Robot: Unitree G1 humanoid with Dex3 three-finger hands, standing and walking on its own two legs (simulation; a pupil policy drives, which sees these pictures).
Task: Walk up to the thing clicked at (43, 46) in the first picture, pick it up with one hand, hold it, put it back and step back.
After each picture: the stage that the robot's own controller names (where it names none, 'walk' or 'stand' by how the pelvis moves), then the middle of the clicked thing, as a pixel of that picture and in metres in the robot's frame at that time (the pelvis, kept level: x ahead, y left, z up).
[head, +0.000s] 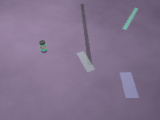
stand; (42, 45) +1.41 +0.39 -0.72
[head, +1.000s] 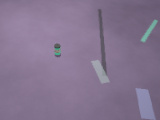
walk; (57, 49) +1.32 +0.15 -0.71
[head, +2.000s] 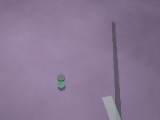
walk; (61, 81) +0.84 +0.10 -0.72
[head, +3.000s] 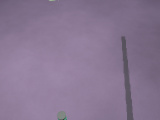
walk; (62, 118) +0.53 +0.17 -0.70
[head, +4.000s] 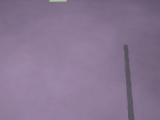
stand; out of the picture +0.43 +0.11 -0.72
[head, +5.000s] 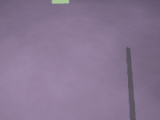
stand; out of the picture +0.40 +0.12 -0.72
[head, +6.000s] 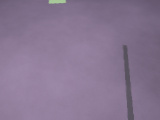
stand; out of the picture +0.43 +0.13 -0.73
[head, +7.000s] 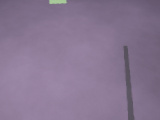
stand; out of the picture +0.42 +0.13 -0.73
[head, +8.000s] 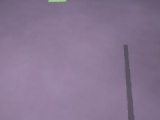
stand; out of the picture +0.41 +0.13 -0.73
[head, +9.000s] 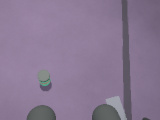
go down; (44, 78) +0.47 +0.15 -0.48
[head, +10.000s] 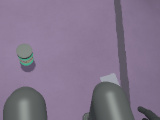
go down; (25, 55) +0.50 +0.19 -0.31
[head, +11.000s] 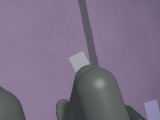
close in; out of the picture +0.49 +0.24 -0.23
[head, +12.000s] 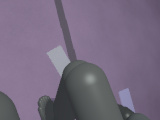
close; out of the picture +0.48 +0.26 -0.23
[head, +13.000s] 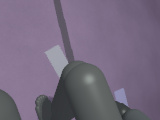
lift; out of the picture +0.44 +0.22 -0.24
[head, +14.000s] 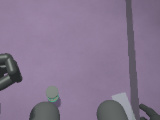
hold; (52, 94) +0.39 +0.13 -0.44
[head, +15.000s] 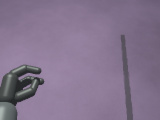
hold; out of the picture +0.33 +0.11 -0.67
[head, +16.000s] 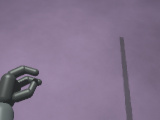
hold; out of the picture +0.33 +0.12 -0.68
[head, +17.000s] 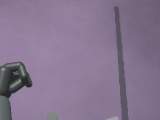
crouch; (53, 118) +0.36 +0.12 -0.60
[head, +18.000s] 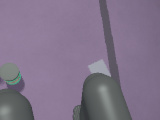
lower; (11, 74) +0.41 +0.17 -0.28
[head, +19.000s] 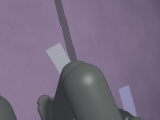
lower; out of the picture +0.39 +0.21 -0.23
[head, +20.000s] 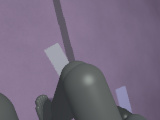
lower; out of the picture +0.39 +0.21 -0.24
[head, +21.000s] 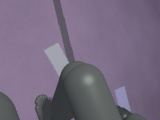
lower; out of the picture +0.38 +0.21 -0.24
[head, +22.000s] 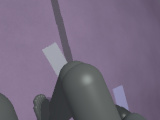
lower; out of the picture +0.38 +0.21 -0.24
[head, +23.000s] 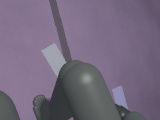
loosen; out of the picture +0.39 +0.21 -0.24
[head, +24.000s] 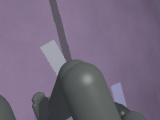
withdraw; out of the picture +0.35 +0.21 -0.23
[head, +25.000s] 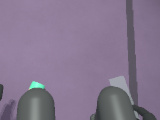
walk; (33, 95) +0.32 +0.19 -0.38
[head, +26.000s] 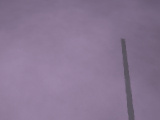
stand; out of the picture +0.24 +0.15 -0.69
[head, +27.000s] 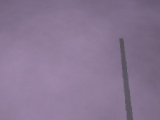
stand; out of the picture +0.27 +0.18 -0.69
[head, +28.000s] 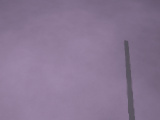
stand; out of the picture +0.26 +0.16 -0.72
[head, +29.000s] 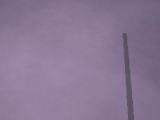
walk; out of the picture +0.27 +0.16 -0.74
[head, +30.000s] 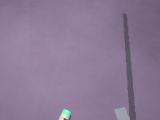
walk; (64, 118) +0.41 +0.11 -0.72
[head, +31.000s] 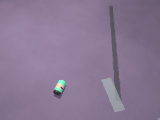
walk; (59, 87) +0.71 +0.15 -0.73
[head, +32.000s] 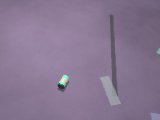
stand; (63, 82) +0.87 +0.12 -0.74
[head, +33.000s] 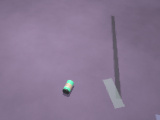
stand; (68, 87) +0.84 +0.10 -0.75
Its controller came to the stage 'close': yes
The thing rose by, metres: 0.01
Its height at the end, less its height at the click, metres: -0.02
